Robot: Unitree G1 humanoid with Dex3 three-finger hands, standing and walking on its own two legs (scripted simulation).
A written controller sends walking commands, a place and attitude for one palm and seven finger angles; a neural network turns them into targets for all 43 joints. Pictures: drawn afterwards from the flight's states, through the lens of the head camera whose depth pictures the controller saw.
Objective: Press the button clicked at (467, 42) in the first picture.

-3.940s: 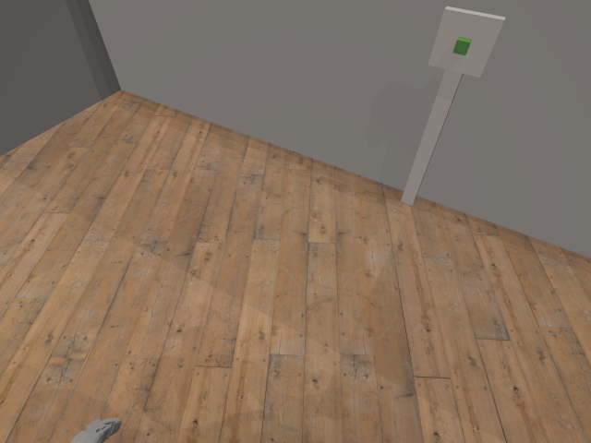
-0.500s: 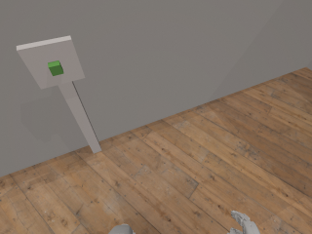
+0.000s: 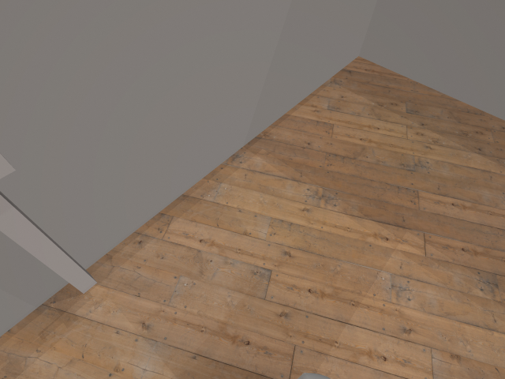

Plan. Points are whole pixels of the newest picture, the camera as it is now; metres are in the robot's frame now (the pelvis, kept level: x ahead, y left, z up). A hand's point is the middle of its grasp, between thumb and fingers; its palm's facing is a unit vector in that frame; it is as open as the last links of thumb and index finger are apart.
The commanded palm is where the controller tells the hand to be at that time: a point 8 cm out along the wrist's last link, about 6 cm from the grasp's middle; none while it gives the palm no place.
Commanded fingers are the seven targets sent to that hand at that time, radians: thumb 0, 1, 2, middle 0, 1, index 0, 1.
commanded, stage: walk to a spot facing it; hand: left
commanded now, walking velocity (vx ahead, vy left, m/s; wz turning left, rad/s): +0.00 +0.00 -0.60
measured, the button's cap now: out of the picture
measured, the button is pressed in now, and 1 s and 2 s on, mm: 0 0 0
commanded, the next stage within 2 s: turn to face it in 1.20 s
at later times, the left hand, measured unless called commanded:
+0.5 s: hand out of the picture +0.13 +0.14 -0.16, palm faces -0.20 -0.95 -0.23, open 7.4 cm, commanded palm none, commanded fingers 0.00 0.90 0.90 -0.20 -0.30 -0.20 -0.30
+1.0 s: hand (188, 313) +0.25 +0.14 -0.17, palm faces -0.52 -0.83 -0.20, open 7.4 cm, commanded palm none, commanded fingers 0.00 0.90 0.90 -0.20 -0.30 -0.20 -0.30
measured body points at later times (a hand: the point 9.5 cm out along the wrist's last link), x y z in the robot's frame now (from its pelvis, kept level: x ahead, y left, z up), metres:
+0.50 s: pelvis +0.01 -0.03 +0.00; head +0.04 -0.05 +0.45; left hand +0.14 +0.19 -0.14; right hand +0.05 -0.31 -0.14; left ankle +0.06 +0.11 -0.69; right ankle -0.02 -0.12 -0.74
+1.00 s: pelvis +0.08 +0.00 +0.00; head +0.13 +0.00 +0.45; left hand +0.28 +0.18 -0.16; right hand -0.04 -0.21 -0.13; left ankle +0.09 +0.09 -0.74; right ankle +0.00 -0.13 -0.66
